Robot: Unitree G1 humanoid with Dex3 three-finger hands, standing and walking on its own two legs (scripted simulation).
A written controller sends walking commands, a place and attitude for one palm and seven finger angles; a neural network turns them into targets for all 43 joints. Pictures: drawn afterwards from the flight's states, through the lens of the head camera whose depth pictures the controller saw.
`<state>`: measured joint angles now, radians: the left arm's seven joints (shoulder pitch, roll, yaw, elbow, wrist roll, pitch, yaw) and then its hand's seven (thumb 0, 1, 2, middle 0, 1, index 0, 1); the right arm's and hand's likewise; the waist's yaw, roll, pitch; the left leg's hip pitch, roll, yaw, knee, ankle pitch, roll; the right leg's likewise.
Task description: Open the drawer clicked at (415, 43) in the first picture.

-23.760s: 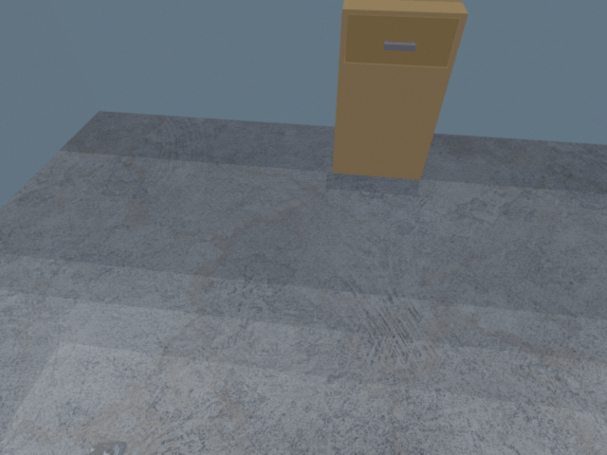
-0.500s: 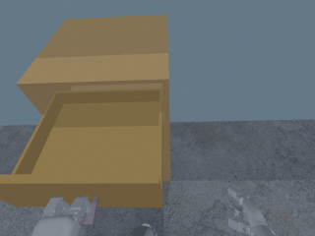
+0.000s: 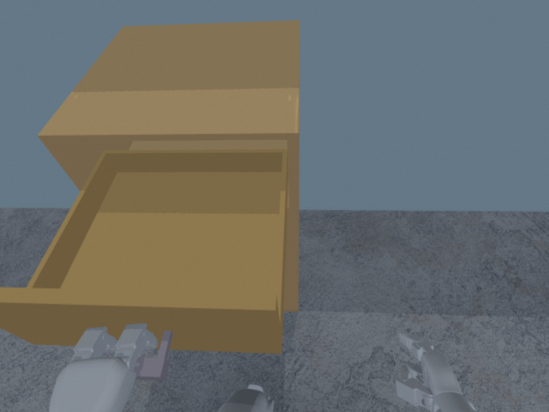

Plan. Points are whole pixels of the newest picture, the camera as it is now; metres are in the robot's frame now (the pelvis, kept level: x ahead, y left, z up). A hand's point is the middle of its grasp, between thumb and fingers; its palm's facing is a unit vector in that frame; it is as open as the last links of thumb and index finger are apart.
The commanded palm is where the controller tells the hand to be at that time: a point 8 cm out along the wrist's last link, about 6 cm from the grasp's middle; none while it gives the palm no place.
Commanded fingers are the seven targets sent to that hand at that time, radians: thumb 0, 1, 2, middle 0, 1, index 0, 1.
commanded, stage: lift the hand off the handle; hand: left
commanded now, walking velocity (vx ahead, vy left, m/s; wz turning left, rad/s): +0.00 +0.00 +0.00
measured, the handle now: (125, 352) +0.20 +0.23 +0.01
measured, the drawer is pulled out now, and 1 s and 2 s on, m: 0.30 0.29 0.29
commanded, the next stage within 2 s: none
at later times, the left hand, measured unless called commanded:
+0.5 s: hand (121, 389) +0.15 +0.23 -0.01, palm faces -0.03 -0.09 -1.00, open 13.6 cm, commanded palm +0.14 +0.24 +0.05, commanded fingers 0.00 -0.50 0.30 -0.30 -1.20 -0.30 -1.20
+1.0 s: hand (108, 383) +0.15 +0.23 +0.02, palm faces -0.02 -0.12 -0.99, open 13.6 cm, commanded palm +0.14 +0.23 +0.08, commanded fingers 0.00 -0.50 0.30 -0.30 -1.20 -0.30 -1.20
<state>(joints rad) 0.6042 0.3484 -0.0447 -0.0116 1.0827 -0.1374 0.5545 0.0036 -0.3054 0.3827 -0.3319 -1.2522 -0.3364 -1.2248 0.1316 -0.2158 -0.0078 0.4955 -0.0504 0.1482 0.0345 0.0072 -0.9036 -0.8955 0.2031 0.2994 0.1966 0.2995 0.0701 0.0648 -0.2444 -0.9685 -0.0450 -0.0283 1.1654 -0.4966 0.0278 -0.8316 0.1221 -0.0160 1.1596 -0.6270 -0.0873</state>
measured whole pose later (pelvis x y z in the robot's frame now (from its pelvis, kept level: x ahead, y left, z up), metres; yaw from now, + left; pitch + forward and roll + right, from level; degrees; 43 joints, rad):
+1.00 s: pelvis +0.00 +0.01 +0.02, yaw +0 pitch +13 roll -1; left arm 0.58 0.34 -0.09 -0.05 1.05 -0.05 0.51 0.00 -0.49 0.30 -0.35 -1.20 -0.35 -1.22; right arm 0.16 -0.24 -0.02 0.49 -0.04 0.14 0.04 0.01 -0.90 -0.90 0.20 0.30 0.20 0.30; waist 0.06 0.08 -0.21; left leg -0.82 -0.05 -0.02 1.05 -0.44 0.05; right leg -0.69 0.11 0.00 1.03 -0.57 -0.07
